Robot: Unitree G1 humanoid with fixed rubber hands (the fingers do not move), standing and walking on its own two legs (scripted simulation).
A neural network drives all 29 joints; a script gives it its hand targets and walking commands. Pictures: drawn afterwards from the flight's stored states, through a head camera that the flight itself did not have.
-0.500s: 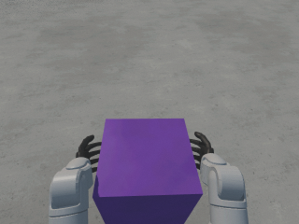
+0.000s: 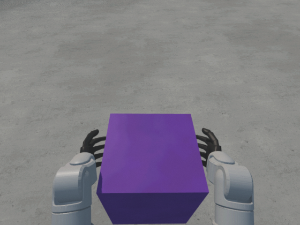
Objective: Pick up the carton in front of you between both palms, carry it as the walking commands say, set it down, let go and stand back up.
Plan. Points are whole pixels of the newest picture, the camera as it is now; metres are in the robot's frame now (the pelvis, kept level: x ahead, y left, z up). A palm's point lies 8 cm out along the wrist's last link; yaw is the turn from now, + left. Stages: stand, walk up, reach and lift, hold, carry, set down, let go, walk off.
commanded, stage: carry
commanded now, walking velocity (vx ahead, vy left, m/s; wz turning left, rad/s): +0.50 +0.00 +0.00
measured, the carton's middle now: (150, 171) +0.27 +0.00 +0.00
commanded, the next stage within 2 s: none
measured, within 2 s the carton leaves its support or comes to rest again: neither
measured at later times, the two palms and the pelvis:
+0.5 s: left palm (104, 76) +0.62 +0.17 +0.05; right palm (184, 77) +0.60 -0.13 +0.06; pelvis +0.34 +0.04 +0.00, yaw -5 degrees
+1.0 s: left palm (124, 31) +0.95 +0.12 +0.08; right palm (185, 31) +0.95 -0.18 +0.08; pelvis +0.68 -0.03 +0.00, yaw +0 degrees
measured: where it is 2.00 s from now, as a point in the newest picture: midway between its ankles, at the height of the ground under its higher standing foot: (152, 100)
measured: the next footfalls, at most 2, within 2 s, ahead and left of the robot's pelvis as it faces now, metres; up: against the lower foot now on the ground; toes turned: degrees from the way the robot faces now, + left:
left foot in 0.38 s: +0.45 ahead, +0.11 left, +0.00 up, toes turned +8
right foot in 0.86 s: +0.77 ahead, -0.12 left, +0.00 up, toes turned -13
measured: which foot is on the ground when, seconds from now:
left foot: up 0.00-0.36, down 0.38-0.86, up 0.88-1.00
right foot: down 0.00-0.40, up 0.42-0.84, down 0.86-1.00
